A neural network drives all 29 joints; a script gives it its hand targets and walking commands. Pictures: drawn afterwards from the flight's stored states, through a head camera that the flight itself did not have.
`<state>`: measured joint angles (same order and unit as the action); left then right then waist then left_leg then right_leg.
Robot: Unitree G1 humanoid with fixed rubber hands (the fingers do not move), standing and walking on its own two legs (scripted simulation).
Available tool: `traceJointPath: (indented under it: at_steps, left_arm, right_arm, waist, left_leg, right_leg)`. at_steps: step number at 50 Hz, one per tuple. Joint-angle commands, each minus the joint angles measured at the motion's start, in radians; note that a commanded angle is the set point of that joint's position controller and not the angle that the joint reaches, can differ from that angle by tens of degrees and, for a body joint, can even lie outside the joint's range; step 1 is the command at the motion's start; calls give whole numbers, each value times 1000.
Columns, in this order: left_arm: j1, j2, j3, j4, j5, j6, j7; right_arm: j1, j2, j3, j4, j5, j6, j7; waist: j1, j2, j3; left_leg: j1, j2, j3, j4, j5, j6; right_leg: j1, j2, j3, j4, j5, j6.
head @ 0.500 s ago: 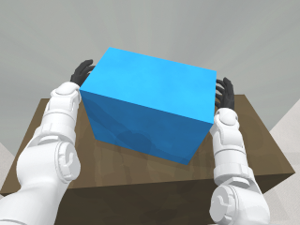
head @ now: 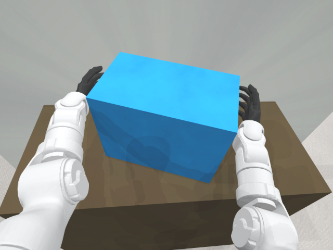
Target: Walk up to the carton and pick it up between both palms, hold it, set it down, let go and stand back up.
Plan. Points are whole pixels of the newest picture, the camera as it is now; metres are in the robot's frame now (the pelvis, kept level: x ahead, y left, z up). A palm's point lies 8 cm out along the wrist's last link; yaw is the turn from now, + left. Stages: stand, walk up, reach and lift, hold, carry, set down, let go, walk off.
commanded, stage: set down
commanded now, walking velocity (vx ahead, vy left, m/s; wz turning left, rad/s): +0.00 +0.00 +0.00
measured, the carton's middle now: (166, 119) +0.42 -0.05 +0.07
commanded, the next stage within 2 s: none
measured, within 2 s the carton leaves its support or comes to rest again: neither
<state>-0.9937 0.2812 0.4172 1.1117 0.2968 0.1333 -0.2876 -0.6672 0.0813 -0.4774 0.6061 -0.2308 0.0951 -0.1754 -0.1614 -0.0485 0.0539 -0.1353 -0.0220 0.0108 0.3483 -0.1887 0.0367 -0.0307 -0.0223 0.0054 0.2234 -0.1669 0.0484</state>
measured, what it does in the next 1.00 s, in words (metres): stands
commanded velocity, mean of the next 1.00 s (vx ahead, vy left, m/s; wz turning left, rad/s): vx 0.00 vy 0.00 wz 0.00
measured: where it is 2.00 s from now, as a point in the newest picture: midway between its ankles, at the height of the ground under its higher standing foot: outside the picture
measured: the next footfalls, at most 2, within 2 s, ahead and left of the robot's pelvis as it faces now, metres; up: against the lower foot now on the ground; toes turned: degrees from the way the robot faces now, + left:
none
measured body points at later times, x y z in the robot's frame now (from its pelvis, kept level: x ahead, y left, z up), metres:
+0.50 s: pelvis +0.00 +0.00 +0.00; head +0.03 +0.02 +0.45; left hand +0.48 +0.14 +0.13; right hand +0.37 -0.24 +0.12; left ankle +0.00 +0.09 -0.75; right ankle -0.03 -0.15 -0.75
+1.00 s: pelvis +0.00 +0.00 +0.00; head +0.03 +0.02 +0.45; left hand +0.48 +0.15 +0.09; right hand +0.36 -0.24 +0.06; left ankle +0.00 +0.09 -0.75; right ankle -0.03 -0.15 -0.75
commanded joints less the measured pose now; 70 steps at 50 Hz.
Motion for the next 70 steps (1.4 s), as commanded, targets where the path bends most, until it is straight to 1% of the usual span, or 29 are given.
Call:
traceJointPath:
  at_steps: [1,7,8,9,10,11,16,17,21,25,27,30,32,33,34,36,39,44,45,46,50,53,55,56,58,60,63,65,70]
  left_arm:
    - [-466,-418,-61,-55,-8,-89,-133]
    - [-436,-400,-41,-64,10,-93,-131]
    - [-427,-409,-59,-52,7,-91,-132]
    - [-426,-407,-42,-62,12,-94,-131]
    - [-421,-407,-54,-73,9,-99,-127]
    - [-417,-400,-39,-56,19,-95,-131]
    - [-396,-392,-33,-40,16,-100,-128]
    - [-398,-390,-46,-34,11,-97,-128]
    - [-372,-359,-36,-49,10,-110,-116]
    - [-333,-230,-31,-50,-3,-113,-81]
    - [-328,-144,-53,-69,-27,-121,-52]
    - [-317,-64,-70,-57,-59,-131,-3]
    - [-309,77,-115,-32,-125,-131,40]
    - [-306,55,-163,-43,-149,-135,52]
    - [-298,135,-174,-14,-187,-133,67]
    - [-338,163,-252,-23,-248,-157,92]
    - [-339,227,-338,83,-334,-181,121]
    - [-397,311,-431,143,-442,-230,137]
    - [-408,307,-450,136,-454,-241,138]
    - [-442,323,-457,172,-472,-250,137]
    - [-453,348,-501,185,-516,-289,141]
    - [-476,364,-507,186,-522,-300,149]
    - [-511,373,-513,265,-529,-290,148]
    - [-493,380,-514,260,-536,-289,149]
    - [-463,374,-528,210,-552,-299,150]
    - [-514,389,-537,261,-548,-299,153]
    - [-479,395,-543,272,-560,-293,155]
    - [-525,395,-571,287,-577,-296,152]
    - [-439,404,-569,275,-583,-304,148]
  right_arm:
    - [-390,427,265,-40,-29,-58,154]
    - [-348,435,283,-42,-15,-69,153]
    - [-355,412,271,-36,-17,-68,156]
    - [-348,430,294,-39,-17,-74,155]
    - [-341,423,280,-34,-22,-78,157]
    - [-337,427,294,-31,-14,-72,155]
    - [-329,406,283,-33,-12,-73,160]
    - [-323,390,257,-11,-17,-65,158]
    - [-292,371,259,-2,-16,-72,157]
    - [-262,244,238,33,24,-64,122]
    - [-250,163,238,49,55,-71,99]
    - [-230,94,240,100,83,-78,57]
    - [-222,-55,270,119,156,-86,26]
    - [-241,-34,297,125,180,-91,13]
    - [-254,-101,317,117,216,-99,-5]
    - [-302,-101,342,110,255,-128,-21]
    - [-339,-163,368,147,316,-152,-45]
    - [-396,-246,418,192,394,-180,-74]
    - [-395,-250,414,211,403,-190,-79]
    - [-436,-248,423,194,411,-194,-86]
    - [-443,-280,434,229,437,-219,-87]
    - [-435,-304,435,272,462,-227,-84]
    - [-482,-309,439,319,463,-218,-86]
    - [-486,-322,443,295,473,-217,-83]
    - [-454,-332,442,272,494,-234,-82]
    - [-495,-349,443,327,492,-222,-75]
    - [-482,-363,427,326,495,-205,-75]
    - [-526,-368,428,347,495,-190,-69]
    - [-457,-376,451,319,515,-182,-61]
  waist:
    - [-29,38,-350]
    - [-8,35,-347]
    - [-25,45,-335]
    - [1,31,-342]
    - [-17,44,-352]
    - [-2,32,-327]
    - [-7,18,-294]
    - [-27,37,-291]
    - [-17,32,-280]
    - [-31,39,-240]
    - [-45,53,-236]
    - [-38,35,-183]
    - [-36,59,-219]
    - [-50,61,-236]
    - [-28,57,-260]
    - [-32,79,-346]
    - [-37,80,-393]
    - [-33,88,-508]
    - [-50,93,-508]
    - [-45,72,-529]
    - [-64,92,-588]
    - [-59,137,-618]
    - [-60,132,-587]
    - [-47,116,-595]
    - [-57,137,-630]
    - [-50,152,-609]
    - [-57,120,-555]
    - [-65,134,-529]
    - [-38,112,-532]
  left_leg:
    - [215,20,81,-41,312,-59]
    - [199,12,89,-51,291,-44]
    - [218,18,84,-49,308,-52]
    - [210,15,92,-42,323,-49]
    - [227,18,85,-40,328,-52]
    - [204,15,89,-44,314,-47]
    - [194,16,85,-60,265,-35]
    - [202,18,80,-70,257,-40]
    - [195,19,81,-73,253,-34]
    - [173,17,75,-71,208,-29]
    - [165,21,65,-68,206,-28]
    - [126,14,60,-60,174,-12]
    - [132,21,51,-39,204,-21]
    - [136,21,46,-30,188,-17]
    - [105,17,54,-24,174,-14]
    - [121,23,44,1,207,-26]
    - [54,25,36,21,194,-25]
    - [14,14,32,78,259,-34]
    - [21,13,30,88,273,-40]
    - [-13,10,34,98,262,-35]
    - [-2,14,22,133,280,-47]
    - [40,15,20,158,332,-66]
    - [-1,17,20,159,273,-61]
    - [9,18,23,159,281,-59]
    - [49,15,22,172,326,-73]
    - [36,22,15,170,296,-76]
    - [21,20,23,156,228,-59]
    - [12,19,26,149,169,-55]
    - [25,19,20,140,195,-50]
  right_leg:
    - [68,41,-72,60,417,31]
    - [83,35,-63,60,441,36]
    - [66,41,-71,62,425,35]
    - [78,37,-67,64,451,40]
    - [63,41,-70,63,439,36]
    - [77,38,-67,59,438,37]
    - [72,37,-63,53,394,34]
    - [56,41,-70,47,363,31]
    - [52,37,-71,49,354,31]
    - [36,34,-66,43,306,24]
    - [7,34,-72,49,285,25]
    - [-23,28,-66,48,265,31]
    - [-46,38,-63,60,282,26]
    - [-61,38,-62,63,288,23]
    - [-50,38,-52,68,317,24]
    - [-80,43,-63,82,330,18]
    - [-103,39,-57,104,354,12]
    - [-86,39,-37,158,501,7]
    - [-90,42,-40,165,521,5]
    - [-85,37,-33,174,540,11]
    - [-113,43,-39,205,569,6]
    - [-170,50,-50,197,538,-10]
    - [-203,46,-46,192,472,-19]
    - [-191,48,-49,198,493,-16]
    - [-195,52,-58,192,519,-18]
    - [-246,56,-64,189,427,-29]
    - [-249,52,-65,179,392,-35]
    - [-278,46,-68,171,306,-40]
    - [-258,48,-68,167,327,-44]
